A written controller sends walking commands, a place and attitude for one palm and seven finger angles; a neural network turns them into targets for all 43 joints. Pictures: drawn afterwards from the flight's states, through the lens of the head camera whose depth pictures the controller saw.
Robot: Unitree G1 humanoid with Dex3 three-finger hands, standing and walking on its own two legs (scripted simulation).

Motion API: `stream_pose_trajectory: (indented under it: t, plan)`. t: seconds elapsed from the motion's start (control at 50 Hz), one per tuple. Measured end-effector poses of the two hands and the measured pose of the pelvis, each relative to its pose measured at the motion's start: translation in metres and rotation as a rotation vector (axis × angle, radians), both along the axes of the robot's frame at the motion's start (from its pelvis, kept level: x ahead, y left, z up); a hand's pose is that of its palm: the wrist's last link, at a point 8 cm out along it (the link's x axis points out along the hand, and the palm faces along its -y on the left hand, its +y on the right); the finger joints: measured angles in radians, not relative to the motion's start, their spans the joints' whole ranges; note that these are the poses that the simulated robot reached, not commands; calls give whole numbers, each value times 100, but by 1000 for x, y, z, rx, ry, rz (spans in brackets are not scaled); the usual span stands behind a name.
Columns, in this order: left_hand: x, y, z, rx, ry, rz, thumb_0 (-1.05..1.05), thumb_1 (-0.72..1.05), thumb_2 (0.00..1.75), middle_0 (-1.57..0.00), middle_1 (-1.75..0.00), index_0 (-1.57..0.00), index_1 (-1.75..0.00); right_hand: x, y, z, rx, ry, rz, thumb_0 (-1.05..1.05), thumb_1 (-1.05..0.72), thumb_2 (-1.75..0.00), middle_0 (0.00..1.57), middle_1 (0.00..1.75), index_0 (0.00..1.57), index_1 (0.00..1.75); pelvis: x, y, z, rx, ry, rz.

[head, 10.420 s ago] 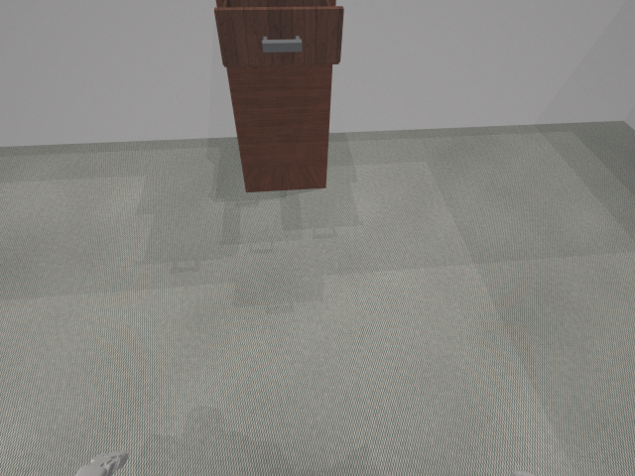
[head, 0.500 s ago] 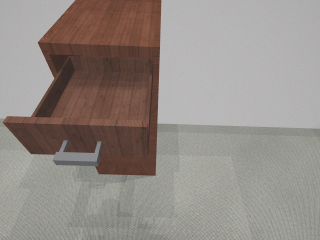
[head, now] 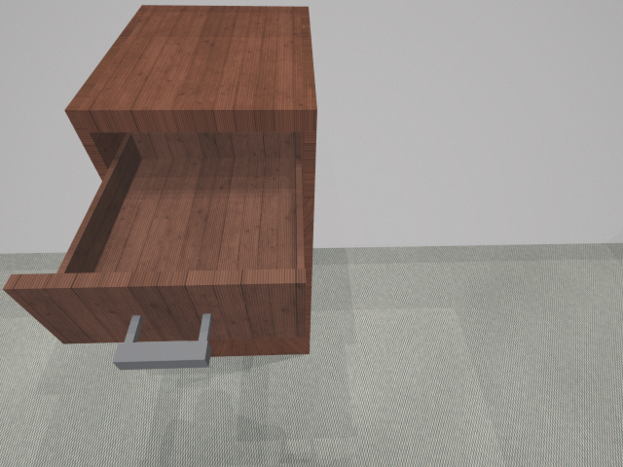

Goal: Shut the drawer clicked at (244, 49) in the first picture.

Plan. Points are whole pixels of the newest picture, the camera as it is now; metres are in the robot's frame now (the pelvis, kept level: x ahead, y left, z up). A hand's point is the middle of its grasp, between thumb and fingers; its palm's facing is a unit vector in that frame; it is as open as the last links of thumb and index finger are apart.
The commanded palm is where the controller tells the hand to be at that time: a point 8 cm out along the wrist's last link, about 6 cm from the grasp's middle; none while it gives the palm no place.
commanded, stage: come to a stop and stand still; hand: left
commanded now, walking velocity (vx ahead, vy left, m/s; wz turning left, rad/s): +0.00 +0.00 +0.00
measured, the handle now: (167, 338) +0.25 +0.19 +0.04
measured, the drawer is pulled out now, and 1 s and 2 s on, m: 0.29 0.29 0.29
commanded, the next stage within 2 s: look again from close up in 0.32 s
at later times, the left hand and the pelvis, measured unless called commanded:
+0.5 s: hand out of the picture +0.01 +0.17 -0.17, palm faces +0.00 -0.98 -0.21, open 7.3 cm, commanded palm none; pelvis +0.01 +0.00 +0.00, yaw +0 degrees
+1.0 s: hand out of the picture -0.01 +0.14 -0.17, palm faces +0.01 -0.99 -0.17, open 7.3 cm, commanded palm none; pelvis +0.00 -0.02 +0.01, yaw +0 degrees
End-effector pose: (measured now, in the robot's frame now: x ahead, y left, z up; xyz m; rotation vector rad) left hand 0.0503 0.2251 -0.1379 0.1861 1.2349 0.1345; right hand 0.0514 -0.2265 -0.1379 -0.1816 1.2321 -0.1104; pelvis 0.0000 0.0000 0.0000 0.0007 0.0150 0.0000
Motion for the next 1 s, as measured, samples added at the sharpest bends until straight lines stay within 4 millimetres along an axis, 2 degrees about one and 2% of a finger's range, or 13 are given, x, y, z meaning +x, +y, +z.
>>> stream_pose_trajectory:
  t: [0.12, 0.36, 0.6, 0.8, 1.0]
  plan:
    - [-1, 2, -5, -13, 34, 8, 0, 92, 90, -20, -30, -20, -30, -20, -2, 1, -24, 78, -14, 0, -91, -90, 20, 30, 20, 30, 5, 2, 1, 1, -3, 0]
    - [-33, 7, -5, 3, 145, 27, 0, 91, 90, -20, -30, -20, -30, -51, 5, -3, -5, 173, -47, 1, -91, -90, 20, 30, 20, 30, 8, 2, 2, 1, -13, -5]
    - [-55, -11, -6, -24, 184, 43, 0, 91, 90, -20, -30, -20, -30, -55, 6, -4, 11, 175, -47, 1, -91, -90, 20, 30, 20, 30, 5, -3, 4, 5, -17, -7]
    - [-63, -26, -8, -52, 189, 46, 0, 91, 90, -20, -30, -20, -30, -57, -1, -1, 5, 168, -49, 1, -91, -90, 20, 30, 20, 30, 2, -10, 5, 5, -17, -6]
    - [-67, -32, -7, -49, 194, 51, 0, 91, 90, -20, -30, -20, -30, -61, -5, -1, 12, 179, -52, 1, -91, -90, 20, 30, 20, 30, 1, -16, 6, 7, -15, -4]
